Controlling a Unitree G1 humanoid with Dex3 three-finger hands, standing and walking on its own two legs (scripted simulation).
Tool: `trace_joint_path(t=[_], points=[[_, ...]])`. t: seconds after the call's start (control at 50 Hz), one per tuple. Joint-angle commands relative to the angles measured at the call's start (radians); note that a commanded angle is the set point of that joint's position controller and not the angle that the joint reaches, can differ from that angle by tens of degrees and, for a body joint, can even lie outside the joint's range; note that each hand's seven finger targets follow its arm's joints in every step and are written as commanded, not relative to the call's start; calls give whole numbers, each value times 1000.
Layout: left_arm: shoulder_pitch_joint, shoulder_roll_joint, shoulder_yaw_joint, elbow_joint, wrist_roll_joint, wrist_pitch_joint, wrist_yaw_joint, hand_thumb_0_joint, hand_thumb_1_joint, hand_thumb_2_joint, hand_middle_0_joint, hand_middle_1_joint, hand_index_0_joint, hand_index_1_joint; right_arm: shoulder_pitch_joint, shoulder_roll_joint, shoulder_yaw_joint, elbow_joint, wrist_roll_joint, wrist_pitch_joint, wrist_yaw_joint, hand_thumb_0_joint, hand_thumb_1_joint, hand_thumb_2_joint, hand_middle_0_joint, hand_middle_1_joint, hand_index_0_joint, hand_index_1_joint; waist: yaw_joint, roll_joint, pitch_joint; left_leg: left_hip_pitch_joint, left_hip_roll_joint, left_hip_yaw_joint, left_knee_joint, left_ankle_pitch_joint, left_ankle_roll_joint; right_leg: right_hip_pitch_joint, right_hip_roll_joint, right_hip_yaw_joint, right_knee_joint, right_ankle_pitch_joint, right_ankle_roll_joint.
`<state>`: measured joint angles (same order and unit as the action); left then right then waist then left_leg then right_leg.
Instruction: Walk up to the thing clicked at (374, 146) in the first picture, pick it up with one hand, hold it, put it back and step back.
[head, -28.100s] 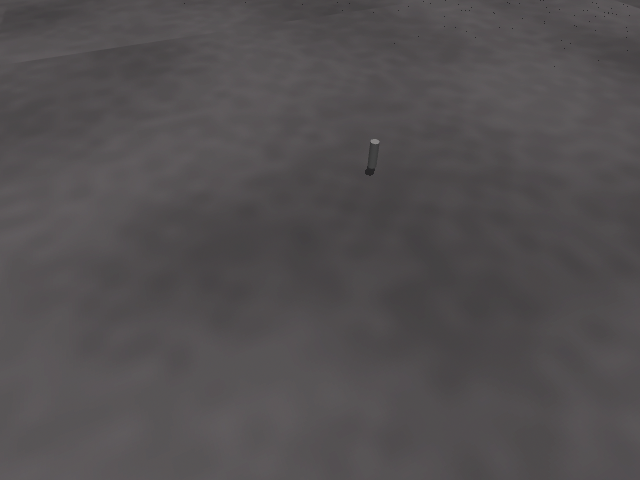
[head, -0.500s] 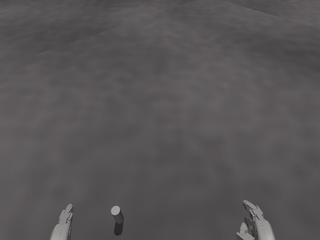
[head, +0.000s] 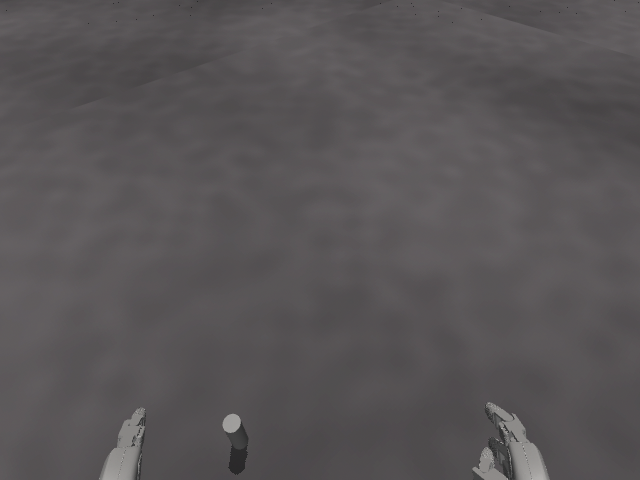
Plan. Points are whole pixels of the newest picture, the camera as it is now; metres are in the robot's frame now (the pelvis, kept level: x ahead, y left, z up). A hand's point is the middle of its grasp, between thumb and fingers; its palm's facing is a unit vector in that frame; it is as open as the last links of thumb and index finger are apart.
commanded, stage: home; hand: left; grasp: from the side
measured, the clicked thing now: (236, 432) +0.39 +0.22 -0.65
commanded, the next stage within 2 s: stand in 0.20 s
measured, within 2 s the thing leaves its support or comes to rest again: neither
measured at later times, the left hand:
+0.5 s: hand out of the picture +0.16 +0.18 -0.06, palm faces +0.11 -0.95 -0.28, open 15.7 cm
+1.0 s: hand out of the picture +0.07 +0.26 -0.11, palm faces +0.00 -0.94 -0.35, open 7.5 cm
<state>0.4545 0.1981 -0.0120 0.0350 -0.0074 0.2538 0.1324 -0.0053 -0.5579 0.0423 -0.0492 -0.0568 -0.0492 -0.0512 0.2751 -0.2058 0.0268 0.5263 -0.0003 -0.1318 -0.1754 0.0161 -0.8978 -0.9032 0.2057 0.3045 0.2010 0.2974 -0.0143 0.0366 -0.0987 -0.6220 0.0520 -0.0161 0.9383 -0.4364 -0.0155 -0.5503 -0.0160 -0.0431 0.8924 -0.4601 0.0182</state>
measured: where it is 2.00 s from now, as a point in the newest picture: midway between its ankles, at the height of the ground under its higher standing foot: outside the picture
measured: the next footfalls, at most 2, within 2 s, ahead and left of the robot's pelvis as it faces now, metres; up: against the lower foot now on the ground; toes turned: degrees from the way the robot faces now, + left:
none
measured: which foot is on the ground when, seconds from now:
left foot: down 0.00-1.00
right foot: down 0.00-1.00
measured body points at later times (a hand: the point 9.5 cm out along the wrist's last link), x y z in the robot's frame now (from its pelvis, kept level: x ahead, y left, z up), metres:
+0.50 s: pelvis +0.00 +0.00 +0.00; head +0.02 +0.00 +0.45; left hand +0.16 +0.23 -0.04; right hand +0.16 -0.24 -0.07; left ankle +0.02 +0.13 -0.69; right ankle +0.00 -0.13 -0.69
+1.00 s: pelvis +0.00 +0.01 +0.03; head +0.00 +0.02 +0.48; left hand +0.07 +0.31 -0.09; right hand +0.08 -0.28 -0.09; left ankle +0.02 +0.13 -0.69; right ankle +0.00 -0.13 -0.69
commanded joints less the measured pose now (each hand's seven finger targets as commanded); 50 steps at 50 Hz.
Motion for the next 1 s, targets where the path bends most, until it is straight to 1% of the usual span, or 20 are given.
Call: trace_joint_path(t=[0.0, 0.2, 0.22, 0.24, 0.28, 0.32, 0.34, 0.48, 0.5, 0.56, 0.58, 0.6, 0.62, 0.66, 0.68, 0.7, 0.78, 0.86, 0.94, 0.98], points=[[-29, 96, 62, -182, 10, -51, 17, 0, -567, 46, -47, -54, -47, -53, -67, -119, -53, -154, 1, -53, -16, 0, -899, -901, 200, 300, 200, 300, -2, -10, -87, 116, -30, 13, -157, 190, 13, 13, 36, -25, -145, 187, -21], [-54, 90, 47, -197, 7, -55, 13, 0, -561, 50, -48, -55, -48, -54, -66, -119, -52, -163, 2, -53, -17, 0, -899, -901, 200, 300, 200, 300, -9, 2, -69, 112, -31, 18, -167, 140, 14, -17, 36, -25, -154, 142, -22], [-43, 93, 58, -195, 9, -54, 15, 0, -573, 43, -47, -53, -47, -52, -60, -118, -53, -160, 1, -55, -19, 0, -899, -901, 200, 300, 200, 300, -10, -2, -112, 129, -29, 11, -162, 171, 14, 7, 37, -28, -143, 169, -22], [-34, 85, 49, -186, 9, -55, 16, 0, -556, 53, -48, -55, -48, -55, -64, -119, -54, -159, 2, -55, -18, 0, -899, -901, 200, 300, 200, 300, -7, -13, -94, 120, -30, 16, -158, 178, 14, 8, 35, -25, -148, 179, -22], [-35, 111, 72, -196, 9, -55, 16, 0, -578, 40, -46, -52, -46, -51, -63, -121, -54, -162, 2, -54, -20, 0, -899, -901, 200, 300, 200, 300, -2, -12, -106, 117, -34, 22, -148, 190, 17, 12, 32, -18, -155, 191, -19], [-29, 88, 53, -179, 9, -52, 15, 0, -418, 200, -200, -212, -200, -211, -68, -116, -51, -162, 1, -56, -21, 0, -900, -900, 200, 300, 200, 300, -10, -33, -86, 116, -32, 23, -149, 173, 18, 9, 32, -20, -158, 179, -16], [-32, 94, 61, -188, 9, -54, 17, 0, -338, 280, -200, -292, -200, -291, -63, -116, -52, -158, 0, -56, -20, 0, -900, -900, 200, 300, 200, 300, -5, -23, -99, 117, -33, 21, -149, 180, 18, 14, 31, -19, -152, 186, -17], [-38, 101, 64, -191, 10, -60, 18, 0, 222, 840, -200, -300, -200, -301, -66, -121, -55, -165, 1, -55, -21, 0, -900, -900, 200, 300, 200, 300, -5, -26, -95, 113, -33, 24, -150, 172, 17, 9, 32, -18, -156, 176, -18], [-27, 101, 64, -192, 11, -57, 18, 0, 302, 900, -200, -300, -200, -301, -58, -113, -52, -159, 0, -53, -22, 0, -900, -900, 200, 300, 200, 300, -2, -16, -111, 118, -34, 22, -146, 191, 18, 22, 30, -19, -151, 197, -18], [-46, 94, 52, -187, 9, -58, 16, 0, 542, 900, -200, -300, -200, -301, -66, -121, -54, -159, 1, -54, -20, 0, -900, -900, 200, 300, 200, 300, -8, -5, -69, 106, -31, 17, -160, 152, 16, -13, 34, -24, -152, 152, -21], [-178, 249, 101, 164, 104, -165, -33, 0, 622, 900, -200, -300, -200, -301, -116, -260, -95, 52, -104, 16, 40, 0, -900, -900, 200, 300, 200, 300, 31, -104, 57, 120, -3, -35, -183, 266, 52, 133, -60, 76, -194, 204, -81], [-151, 259, 108, 245, 113, -207, -60, 0, 702, 900, -200, -300, -200, -301, -93, -250, -103, 92, -112, 44, 77, 0, -900, -900, 200, 300, 200, 300, 28, -138, -10, 172, 0, -12, -164, 250, 75, 147, -82, 107, -201, 236, -103], [-152, 272, 102, 274, 103, -237, -77, 0, 782, 900, -200, -300, -200, -301, -100, -250, -109, 90, -103, 61, 95, 0, -900, -900, 200, 300, 200, 300, 12, -132, 4, 173, -15, -21, -167, 219, 79, 124, -91, 145, -232, 210, -114], [-188, 268, 89, 349, 76, -265, -94, 0, 900, 900, -200, -300, -200, -301, -92, -240, -104, 126, -71, 64, 127, 0, -900, -900, 200, 300, 200, 300, 18, -61, -18, 227, -12, -38, -216, 228, 80, 157, -93, 142, -216, 226, -106], [-204, 261, 85, 389, 68, -269, -100, 0, 900, 900, -200, -300, -200, -301, -102, -236, -103, 141, -60, 65, 142, 0, -900, -900, 200, 300, 200, 300, 25, -60, -4, 243, -13, -40, -239, 204, 79, 145, -88, 129, -237, 186, -95], [-212, 265, 85, 427, 57, -274, -102, 0, 900, 900, -200, -300, -200, -301, -118, -243, -107, 152, -54, 63, 150, 0, -900, -900, 200, 300, 200, 300, 28, -61, -17, 280, -8, -44, -241, 252, 80, 152, -82, 121, -243, 238, -86], [-246, 280, 82, 568, 50, -287, -99, 0, 900, 900, -200, -300, -200, -301, -127, -254, -110, 225, -54, 76, 160, 0, -900, -900, 200, 300, 200, 300, 30, -24, 19, 288, 7, -63, -323, 255, 80, 215, -76, 94, -276, 253, -64], [-256, 289, 78, 682, 46, -296, -95, 0, 900, 900, -200, -300, -200, -301, -125, -248, -104, 291, -44, 86, 159, 0, -900, -900, 200, 300, 200, 300, 28, -45, 14, 354, 12, -56, -349, 390, 69, 287, -90, 93, -318, 383, -59], [-272, 293, 70, 775, 36, -284, -93, 0, 900, 900, -200, -300, -200, -301, -126, -275, -97, 357, -40, 96, 155, 0, -900, -900, 200, 300, 200, 300, 27, -20, 69, 381, 30, -78, -457, 334, 61, 314, -85, 89, -388, 315, -50], [-267, 304, 67, 820, 35, -283, -93, 0, 900, 900, -200, -300, -200, -301, -135, -283, -95, 386, -37, 100, 154, 0, -900, -900, 200, 300, 200, 300, 30, -24, 69, 409, 35, -79, -482, 364, 56, 348, -93, 89, -424, 340, -47]])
